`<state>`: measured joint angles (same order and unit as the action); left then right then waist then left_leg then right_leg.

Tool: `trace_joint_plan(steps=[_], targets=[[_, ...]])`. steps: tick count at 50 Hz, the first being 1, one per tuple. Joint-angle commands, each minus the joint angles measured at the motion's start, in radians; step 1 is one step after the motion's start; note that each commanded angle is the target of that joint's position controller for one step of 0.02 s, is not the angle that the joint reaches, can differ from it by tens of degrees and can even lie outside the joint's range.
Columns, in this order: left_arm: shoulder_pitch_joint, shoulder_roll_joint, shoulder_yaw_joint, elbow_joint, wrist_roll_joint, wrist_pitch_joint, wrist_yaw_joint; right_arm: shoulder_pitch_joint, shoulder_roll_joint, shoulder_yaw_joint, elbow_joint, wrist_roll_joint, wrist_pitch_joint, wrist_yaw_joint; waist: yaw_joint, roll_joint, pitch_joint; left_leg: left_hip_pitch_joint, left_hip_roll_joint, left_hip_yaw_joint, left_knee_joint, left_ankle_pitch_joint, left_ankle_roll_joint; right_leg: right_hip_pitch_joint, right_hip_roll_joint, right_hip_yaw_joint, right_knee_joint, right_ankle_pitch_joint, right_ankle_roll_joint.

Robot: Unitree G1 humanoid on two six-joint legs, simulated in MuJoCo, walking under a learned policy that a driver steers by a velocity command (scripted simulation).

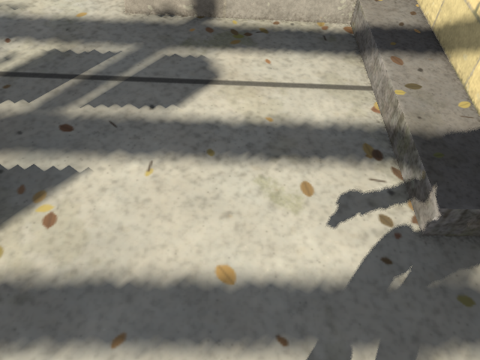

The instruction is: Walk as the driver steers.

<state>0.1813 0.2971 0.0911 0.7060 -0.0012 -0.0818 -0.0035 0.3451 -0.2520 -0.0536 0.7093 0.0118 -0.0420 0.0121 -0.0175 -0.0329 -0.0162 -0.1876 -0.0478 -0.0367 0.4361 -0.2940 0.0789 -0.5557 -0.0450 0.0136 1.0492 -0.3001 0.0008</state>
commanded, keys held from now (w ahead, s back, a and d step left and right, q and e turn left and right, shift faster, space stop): w+q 0.28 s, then w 0.24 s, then w+e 0.48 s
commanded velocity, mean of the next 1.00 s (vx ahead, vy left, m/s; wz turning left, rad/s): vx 0.47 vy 0.00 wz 0.13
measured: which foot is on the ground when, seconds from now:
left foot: down 0.00-0.34, up 0.36-0.74, down 0.76-1.00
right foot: up 0.00-0.30, down 0.32-0.76, up 0.78-1.00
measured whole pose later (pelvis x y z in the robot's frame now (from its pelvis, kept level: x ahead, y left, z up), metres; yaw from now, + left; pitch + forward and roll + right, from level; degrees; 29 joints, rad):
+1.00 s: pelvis +0.48 +0.11 +0.00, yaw +4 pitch +1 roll +1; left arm 0.23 0.32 0.08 0.74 -0.03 -0.03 -0.01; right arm 0.30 -0.26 -0.06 0.74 -0.01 -0.10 0.01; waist -0.03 -0.05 0.02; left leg -0.16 0.00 0.12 0.34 -0.20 0.03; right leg -0.63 -0.08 0.06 1.10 -0.23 0.01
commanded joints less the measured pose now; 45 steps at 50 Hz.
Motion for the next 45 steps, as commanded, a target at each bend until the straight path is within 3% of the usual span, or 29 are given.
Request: trace_joint_plan(steps=[1,5,10,13,14,15,16,17,18,19,20,21,22,23,25,28,30,33,35,37,38,39,40,41,42,43,44,45], targets=[[-0.124,0.076,0.017,-0.090,0.011,-0.028,-0.005,-0.022,-0.178,-0.045,-0.070,0.001,-0.021,-0.024,-0.002,0.112,0.035,0.136,0.230,-0.287,-0.243,0.221,0.161,-0.214,-0.009,0.028,-0.125,0.165,0.025],[-0.231,0.031,-0.006,-0.108,0.001,-0.027,-0.016,0.036,-0.187,-0.050,-0.036,0.012,-0.016,-0.036,-0.040,0.133,0.053,0.074,0.186,-0.229,-0.228,0.251,0.128,-0.116,0.039,0.020,-0.382,0.326,0.047],[-0.344,0.049,-0.010,-0.143,-0.012,-0.044,-0.040,0.104,-0.195,-0.055,-0.001,0.024,-0.006,-0.040,-0.076,0.138,0.078,0.113,0.219,-0.313,-0.170,0.250,0.127,-0.069,0.062,0.037,-0.525,0.330,0.032],[-0.299,0.079,0.002,-0.139,-0.016,-0.056,-0.042,0.085,-0.203,-0.061,-0.001,0.022,0.007,-0.046,-0.040,0.179,0.059,0.137,0.230,-0.359,-0.106,0.355,0.103,0.046,0.073,0.034,-0.566,0.248,0.003],[-0.237,0.099,0.013,-0.127,-0.014,-0.059,-0.037,0.066,-0.204,-0.062,-0.010,0.019,0.009,-0.045,-0.006,0.196,0.026,0.130,0.215,-0.357,-0.051,0.484,0.089,0.147,0.090,0.015,-0.583,0.219,-0.016],[-0.119,0.129,0.030,-0.097,-0.010,-0.061,-0.029,0.039,-0.185,-0.055,-0.022,0.014,0.009,-0.042,0.057,0.187,-0.052,0.107,0.167,-0.311,0.074,0.616,0.060,0.322,0.084,-0.003,-0.615,0.253,-0.049],[0.053,0.171,0.042,-0.075,0.008,-0.060,-0.020,0.012,-0.149,-0.039,-0.048,-0.001,0.006,-0.037,0.138,0.147,-0.207,-0.022,0.118,-0.273,0.311,0.545,0.025,0.619,-0.037,0.103,-0.565,0.236,-0.120],[0.200,0.242,0.059,-0.041,0.026,-0.052,-0.016,0.145,-0.054,-0.012,-0.058,0.008,-0.003,-0.037,0.110,-0.130,-0.394,-0.380,-0.034,-0.181,0.694,0.051,-0.056,1.021,-0.289,0.541,-0.594,0.059,-0.279],[0.210,0.171,0.040,-0.019,0.005,-0.049,-0.027,0.193,-0.100,-0.012,-0.039,0.029,-0.011,-0.036,0.096,-0.243,-0.394,-0.516,-0.027,-0.194,0.845,-0.278,-0.065,1.010,-0.362,0.790,-0.729,-0.114,-0.310],[0.144,0.107,0.022,-0.026,-0.010,-0.041,-0.021,0.101,-0.174,-0.032,-0.041,0.039,-0.012,-0.032,0.105,-0.142,-0.208,-0.580,0.031,-0.178,0.900,-0.203,-0.067,0.857,-0.324,0.659,-0.758,-0.193,-0.273],[0.083,0.086,0.012,-0.030,-0.007,-0.030,-0.016,0.012,-0.183,-0.031,-0.061,0.025,-0.014,-0.030,0.093,-0.056,-0.098,-0.568,0.072,-0.129,0.881,-0.129,-0.065,0.702,-0.284,0.526,-0.773,-0.129,-0.245],[0.047,0.070,0.004,-0.023,0.001,-0.024,-0.015,-0.051,-0.169,-0.031,-0.080,0.008,-0.019,-0.027,0.072,-0.017,-0.020,-0.545,0.099,-0.108,0.830,-0.087,-0.062,0.563,-0.245,0.438,-0.804,-0.031,-0.238],[0.026,0.055,-0.005,-0.020,0.013,-0.025,-0.014,-0.060,-0.155,-0.033,-0.084,0.003,-0.019,-0.023,0.042,-0.030,0.008,-0.498,0.128,-0.105,0.784,-0.058,-0.058,0.476,-0.212,0.371,-0.831,0.044,-0.228],[0.014,0.051,-0.007,-0.014,0.014,-0.028,-0.014,-0.044,-0.134,-0.028,-0.080,0.008,-0.017,-0.019,0.020,-0.049,0.016,-0.461,0.141,-0.095,0.750,-0.048,-0.058,0.424,-0.191,0.329,-0.856,0.085,-0.228],[0.018,0.066,-0.004,0.007,0.000,-0.036,-0.014,-0.048,-0.093,-0.014,-0.081,0.005,-0.013,-0.014,0.005,-0.059,0.030,-0.451,0.157,-0.063,0.661,-0.038,-0.067,0.373,-0.185,0.258,-0.895,0.161,-0.245],[0.034,0.116,0.005,0.025,-0.014,-0.033,-0.011,-0.145,-0.068,0.006,-0.113,-0.015,-0.027,-0.009,0.022,-0.036,0.050,-0.419,0.168,-0.023,0.454,0.102,-0.083,0.327,-0.156,0.172,-0.919,0.248,-0.247],[0.055,0.137,0.009,0.033,-0.024,-0.023,-0.011,-0.218,-0.063,0.014,-0.128,-0.012,-0.040,-0.001,0.046,-0.028,0.058,-0.350,0.139,0.000,0.301,0.204,-0.093,0.299,-0.124,0.128,-0.907,0.273,-0.227],[0.126,0.169,0.015,0.054,-0.037,-0.011,-0.010,-0.297,-0.092,0.006,-0.153,0.002,-0.050,0.010,0.072,-0.032,0.052,-0.288,0.104,-0.003,0.174,0.273,-0.103,0.340,-0.148,0.159,-0.866,0.243,-0.204],[0.150,0.177,0.016,0.062,-0.038,0.000,-0.007,-0.303,-0.121,-0.007,-0.161,0.006,-0.056,0.014,0.060,-0.038,0.041,-0.234,0.089,-0.007,0.110,0.249,-0.090,0.378,-0.170,0.200,-0.817,0.197,-0.179],[0.156,0.162,0.008,0.066,-0.031,0.011,-0.004,-0.208,-0.151,-0.029,-0.137,0.006,-0.058,0.009,-0.004,-0.039,-0.001,-0.059,0.069,0.017,0.051,0.208,-0.062,0.360,-0.142,0.193,-0.702,0.239,-0.138],[0.159,0.120,-0.007,0.063,-0.021,0.010,-0.005,-0.090,-0.194,-0.051,-0.114,-0.002,-0.060,-0.001,-0.065,-0.018,-0.071,0.120,0.111,-0.013,0.045,0.198,-0.030,0.301,-0.080,0.149,-0.527,0.263,-0.101],[0.166,0.033,-0.038,0.029,0.011,0.006,-0.005,0.080,-0.279,-0.070,-0.104,-0.023,-0.055,-0.014,-0.124,0.148,-0.239,0.383,0.337,-0.238,0.059,0.199,0.036,0.129,0.004,0.071,-0.179,0.000,-0.047],[0.272,0.001,-0.047,0.006,-0.029,-0.006,-0.001,0.106,-0.316,-0.076,-0.088,-0.037,-0.044,-0.005,-0.069,0.417,-0.329,0.521,0.491,-0.648,-0.094,-0.060,0.158,-0.137,0.081,0.061,0.092,-0.300,-0.017],[0.232,0.107,-0.020,0.026,-0.048,-0.003,0.004,0.071,-0.223,-0.054,-0.093,-0.025,-0.046,0.001,-0.086,0.264,-0.223,0.441,0.455,-0.630,-0.138,-0.181,0.141,-0.221,0.033,0.123,0.212,-0.246,-0.012],[0.160,0.134,-0.009,0.010,-0.049,0.001,0.003,0.020,-0.175,-0.039,-0.093,-0.015,-0.048,0.002,-0.078,0.205,-0.121,0.343,0.423,-0.475,-0.142,-0.141,0.114,-0.252,0.000,0.112,0.223,-0.154,-0.018],[0.133,0.119,-0.010,0.010,-0.039,0.008,0.005,-0.041,-0.146,-0.028,-0.093,-0.019,-0.051,0.004,-0.048,0.150,-0.073,0.245,0.380,-0.370,-0.161,-0.028,0.100,-0.213,-0.034,0.098,0.201,-0.079,-0.012],[0.120,0.107,-0.007,0.006,-0.030,0.016,0.004,-0.084,-0.120,-0.022,-0.087,-0.022,-0.053,0.006,-0.023,0.154,-0.029,0.173,0.345,-0.284,-0.189,0.057,0.098,-0.190,-0.057,0.097,0.159,-0.029,-0.007],[0.126,0.092,-0.006,0.005,-0.031,0.026,0.000,-0.105,-0.114,-0.022,-0.080,-0.027,-0.060,0.004,-0.002,0.170,-0.012,0.118,0.327,-0.217,-0.218,0.119,0.091,-0.143,-0.076,0.097,0.139,0.006,-0.002]])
